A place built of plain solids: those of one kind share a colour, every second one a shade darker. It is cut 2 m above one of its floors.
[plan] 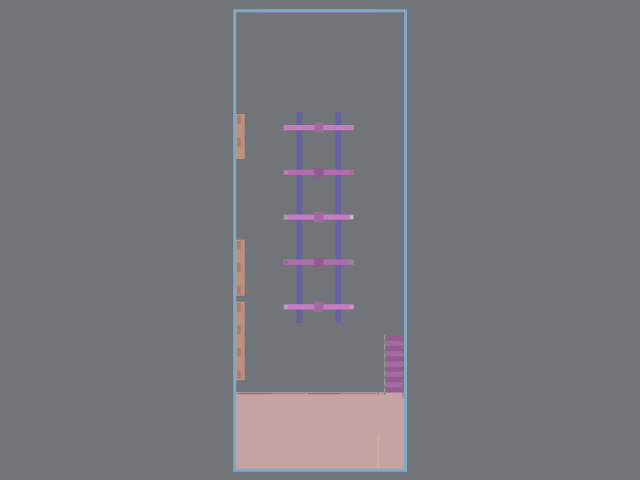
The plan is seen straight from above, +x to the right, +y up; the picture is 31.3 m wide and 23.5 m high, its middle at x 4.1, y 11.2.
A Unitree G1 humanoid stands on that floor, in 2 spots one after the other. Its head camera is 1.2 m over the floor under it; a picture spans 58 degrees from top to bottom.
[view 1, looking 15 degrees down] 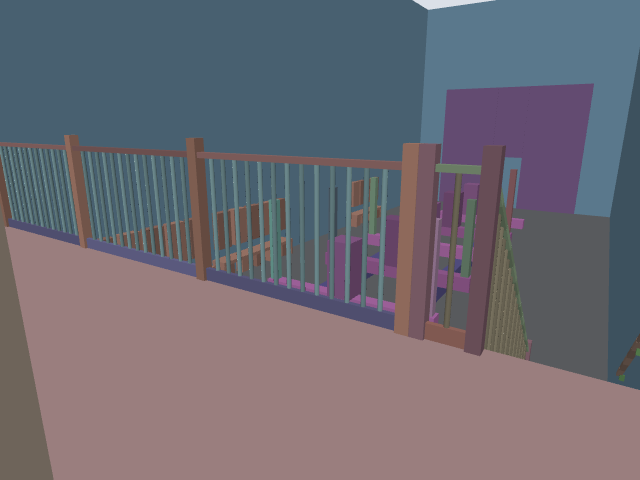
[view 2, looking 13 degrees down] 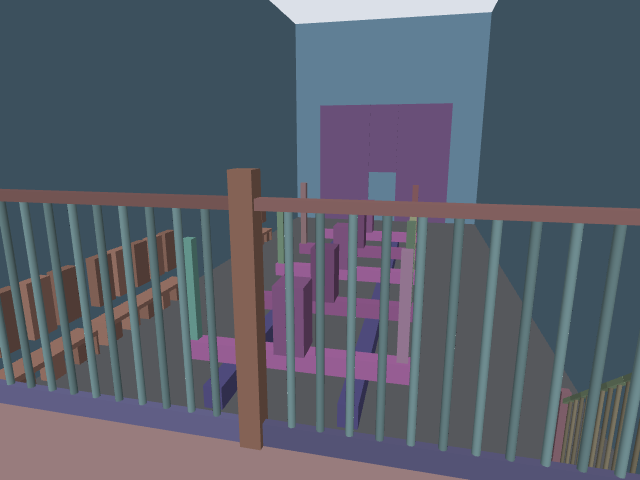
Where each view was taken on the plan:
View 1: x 7.72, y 1.43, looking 123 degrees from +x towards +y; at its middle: ground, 14.19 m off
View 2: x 5.76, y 2.24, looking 103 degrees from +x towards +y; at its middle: guard_bal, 1.50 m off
